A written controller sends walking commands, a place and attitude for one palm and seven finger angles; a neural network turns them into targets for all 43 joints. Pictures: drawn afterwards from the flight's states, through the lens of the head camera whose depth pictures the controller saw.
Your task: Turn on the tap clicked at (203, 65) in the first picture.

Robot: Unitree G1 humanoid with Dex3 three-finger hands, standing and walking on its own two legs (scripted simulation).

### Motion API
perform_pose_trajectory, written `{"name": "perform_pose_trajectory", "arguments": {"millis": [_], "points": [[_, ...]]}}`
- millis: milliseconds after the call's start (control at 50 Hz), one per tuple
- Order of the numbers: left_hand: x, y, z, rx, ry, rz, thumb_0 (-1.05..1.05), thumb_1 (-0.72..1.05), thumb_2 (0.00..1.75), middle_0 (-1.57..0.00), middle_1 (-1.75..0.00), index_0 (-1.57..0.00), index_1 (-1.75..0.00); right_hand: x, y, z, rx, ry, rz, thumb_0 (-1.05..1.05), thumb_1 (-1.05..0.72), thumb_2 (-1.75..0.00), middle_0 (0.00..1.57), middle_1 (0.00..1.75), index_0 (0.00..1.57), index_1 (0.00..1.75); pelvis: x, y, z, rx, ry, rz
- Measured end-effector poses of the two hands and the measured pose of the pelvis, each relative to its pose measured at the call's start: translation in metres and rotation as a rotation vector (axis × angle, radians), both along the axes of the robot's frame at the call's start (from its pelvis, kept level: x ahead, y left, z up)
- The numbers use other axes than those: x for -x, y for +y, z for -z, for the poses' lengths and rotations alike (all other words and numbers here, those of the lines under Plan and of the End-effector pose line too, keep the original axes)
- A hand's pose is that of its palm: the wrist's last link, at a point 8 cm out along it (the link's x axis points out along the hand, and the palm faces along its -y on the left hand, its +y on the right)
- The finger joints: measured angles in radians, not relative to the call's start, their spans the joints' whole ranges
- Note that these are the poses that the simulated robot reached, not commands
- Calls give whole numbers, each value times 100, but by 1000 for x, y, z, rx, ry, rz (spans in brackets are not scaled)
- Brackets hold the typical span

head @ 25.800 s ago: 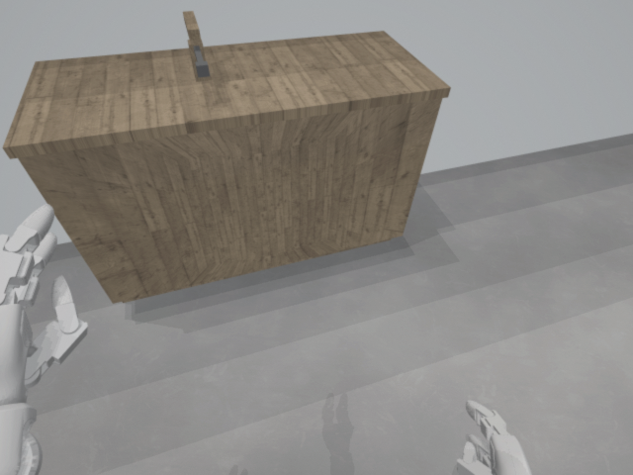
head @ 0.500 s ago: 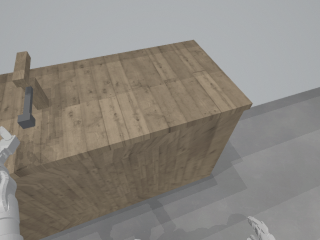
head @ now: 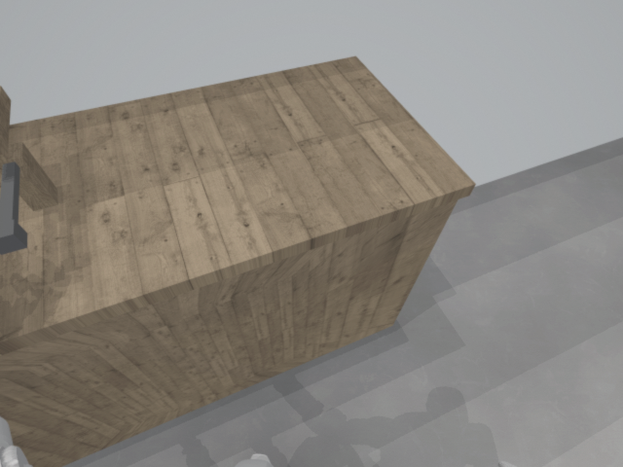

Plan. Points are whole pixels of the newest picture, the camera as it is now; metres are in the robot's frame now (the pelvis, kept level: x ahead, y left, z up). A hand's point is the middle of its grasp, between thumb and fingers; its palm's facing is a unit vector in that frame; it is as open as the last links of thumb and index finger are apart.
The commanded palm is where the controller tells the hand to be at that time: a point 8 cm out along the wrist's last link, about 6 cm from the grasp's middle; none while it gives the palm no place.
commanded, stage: reach beside the lever's end, fingers flat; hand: left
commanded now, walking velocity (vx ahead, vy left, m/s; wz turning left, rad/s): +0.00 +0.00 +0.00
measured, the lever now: (7, 237) +0.36 +0.39 +0.09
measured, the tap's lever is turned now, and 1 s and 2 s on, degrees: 0 2 27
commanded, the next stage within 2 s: push the lever round in 0.20 s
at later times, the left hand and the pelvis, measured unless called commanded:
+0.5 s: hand out of the picture +0.33 +0.40 +0.09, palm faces +0.62 -0.77 -0.11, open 7.8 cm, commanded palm +0.28 +0.42 +0.09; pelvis +0.00 +0.01 +0.00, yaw +1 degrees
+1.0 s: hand (4, 255) +0.34 +0.38 +0.08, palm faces +0.63 -0.77 -0.08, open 7.8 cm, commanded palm +0.29 +0.40 +0.09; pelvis +0.01 +0.01 +0.00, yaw +1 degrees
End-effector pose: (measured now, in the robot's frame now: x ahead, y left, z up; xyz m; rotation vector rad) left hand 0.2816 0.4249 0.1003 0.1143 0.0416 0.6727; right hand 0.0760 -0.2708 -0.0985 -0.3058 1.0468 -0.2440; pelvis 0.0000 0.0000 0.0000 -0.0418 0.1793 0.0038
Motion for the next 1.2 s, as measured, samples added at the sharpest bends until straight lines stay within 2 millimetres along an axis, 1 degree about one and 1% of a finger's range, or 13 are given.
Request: {"name": "perform_pose_trajectory", "arguments": {"millis": [140, 220, 300, 400, 500, 620, 740, 840, 940, 1060, 1200], "points": [[13, 6, 12, 16, 15, -50, 1, 90, 90, -16, -15, -15, -16, 0, 4, -1, -7, 4, 7, 1, -90, -89, 21, 30, 21, 30, -3, 2, 0, 1, -2, 3], [19, 8, 8, -15, -20, -60, 2, 90, 90, -16, -15, -15, -16, -6, 8, -1, -4, 1, -11, 1, -90, -89, 21, 30, 21, 30, -2, 4, 1, 5, -6, -1], [18, 9, 3, -13, -48, -35, 1, 90, 90, -15, -15, -15, -15, -16, 14, -1, -5, -20, -23, 1, -90, -89, 21, 30, 21, 30, -1, 6, 1, 7, -9, -7], [12, 11, 9, 36, 1, -15, 1, 90, 90, -15, -15, -15, -15, -28, 20, -5, -6, -58, -35, 1, -90, -89, 21, 30, 21, 30, 0, 9, 0, 8, -8, -13], [4, 3, 9, 13, -3, -5, 1, 90, 90, -15, -15, -15, -15, -35, 25, -6, -8, -76, -58, 1, -90, -89, 21, 30, 21, 30, 0, 12, 0, 9, -5, -13], [-4, -6, 11, 23, -33, -5, 1, 90, 90, -16, -15, -15, -16, -36, 28, -6, -18, -74, -51, 1, -90, -89, 21, 30, 21, 30, -4, 14, 0, 7, -5, -7], [-2, -5, 16, 32, 9, -21, 1, 90, 90, -16, -15, -15, -16, -32, 28, -6, -21, -61, -39, 1, -90, -89, 21, 30, 21, 30, -7, 14, -1, 7, -7, -3], [0, -5, 11, 8, -21, -35, 1, 90, 90, -16, -15, -15, -16, -28, 25, -4, -17, -41, -40, 1, -90, -89, 21, 30, 21, 30, -7, 13, 0, 9, -8, -6], [-4, -12, 11, 19, -29, -9, 1, 90, 90, -15, -15, -15, -15, -26, 24, -1, -17, -27, -35, 1, -90, -89, 21, 30, 21, 30, -6, 12, 0, 8, -9, -10], [-5, -17, 12, 33, -8, -19, 0, 91, 90, -16, -15, -15, -16, -28, 23, -2, -20, -40, -36, 1, -90, -89, 21, 30, 21, 30, -5, 10, 0, 6, -10, -12], [-6, -35, 11, 28, -37, -39, 2, 93, 91, -15, -15, -15, -15, -33, 23, -1, -34, -62, -50, 1, -90, -89, 21, 30, 21, 30, -4, 8, 0, 3, -19, -14]]}}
